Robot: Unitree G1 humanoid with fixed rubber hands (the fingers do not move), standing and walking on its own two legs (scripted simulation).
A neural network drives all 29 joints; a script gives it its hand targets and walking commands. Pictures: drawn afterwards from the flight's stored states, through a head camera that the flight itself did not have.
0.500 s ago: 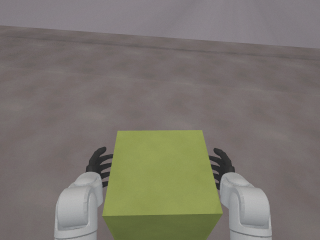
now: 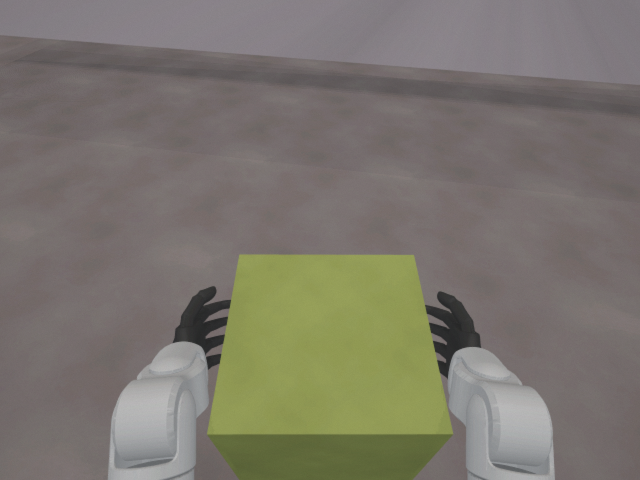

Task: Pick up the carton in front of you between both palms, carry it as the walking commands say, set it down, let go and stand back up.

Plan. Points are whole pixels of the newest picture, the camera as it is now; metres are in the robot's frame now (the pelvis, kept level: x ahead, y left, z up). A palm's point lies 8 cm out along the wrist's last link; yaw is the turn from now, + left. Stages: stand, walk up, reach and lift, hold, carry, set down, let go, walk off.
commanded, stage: carry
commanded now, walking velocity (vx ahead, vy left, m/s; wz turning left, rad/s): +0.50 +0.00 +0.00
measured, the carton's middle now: (325, 378) +0.27 +0.00 +0.02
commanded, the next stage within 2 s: none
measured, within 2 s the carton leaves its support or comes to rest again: neither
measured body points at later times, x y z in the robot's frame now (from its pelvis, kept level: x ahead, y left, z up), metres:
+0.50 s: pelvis +0.30 +0.00 -0.01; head +0.29 -0.01 +0.44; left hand +0.58 +0.15 +0.08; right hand +0.58 -0.16 +0.07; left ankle +0.18 +0.11 -0.73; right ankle +0.40 -0.09 -0.74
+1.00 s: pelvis +0.40 +0.01 -0.01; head +0.37 +0.01 +0.44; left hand +0.67 +0.16 +0.07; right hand +0.67 -0.14 +0.07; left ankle +0.28 +0.11 -0.73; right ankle +0.40 -0.09 -0.74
